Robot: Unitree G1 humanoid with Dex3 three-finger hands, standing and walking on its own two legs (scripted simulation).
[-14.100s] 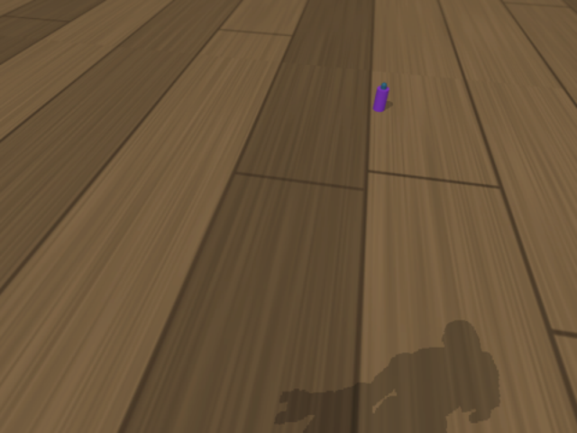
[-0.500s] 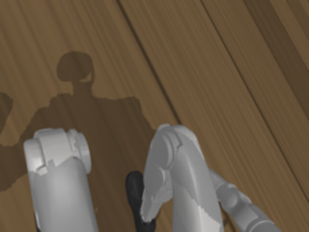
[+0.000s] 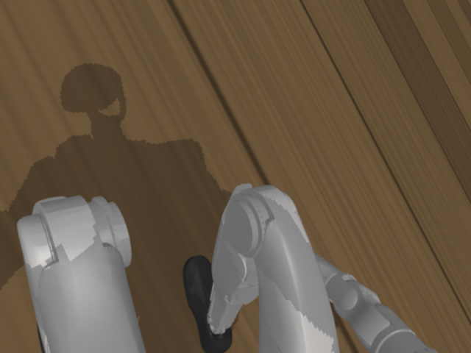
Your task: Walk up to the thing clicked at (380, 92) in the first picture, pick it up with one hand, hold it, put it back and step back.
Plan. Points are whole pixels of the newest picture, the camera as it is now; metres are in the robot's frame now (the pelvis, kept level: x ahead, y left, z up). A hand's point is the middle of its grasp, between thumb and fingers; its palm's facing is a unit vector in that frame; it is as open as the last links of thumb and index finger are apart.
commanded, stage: close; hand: left
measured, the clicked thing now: out of the picture +0.35 +0.34 -0.17
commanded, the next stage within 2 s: settle in 0.50 s
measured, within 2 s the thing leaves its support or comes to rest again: leaves its support in 0.92 s
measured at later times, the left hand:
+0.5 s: hand out of the picture +0.33 +0.35 -0.16, palm faces +0.56 -0.83 -0.01, open 10.6 cm
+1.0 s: hand out of the picture +0.31 +0.34 -0.15, palm faces +0.56 -0.83 -0.02, open 11.1 cm
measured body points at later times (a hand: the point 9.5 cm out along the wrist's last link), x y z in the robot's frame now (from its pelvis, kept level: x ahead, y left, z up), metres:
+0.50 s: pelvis +0.00 +0.00 +0.00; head +0.18 +0.20 +0.36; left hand +0.29 +0.39 -0.16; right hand +0.21 -0.22 -0.02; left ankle +0.08 +0.13 -0.23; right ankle +0.13 -0.12 -0.23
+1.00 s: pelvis +0.00 +0.00 +0.02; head +0.19 +0.20 +0.37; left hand +0.28 +0.39 -0.14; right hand +0.21 -0.23 -0.03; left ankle +0.08 +0.13 -0.23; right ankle +0.13 -0.12 -0.23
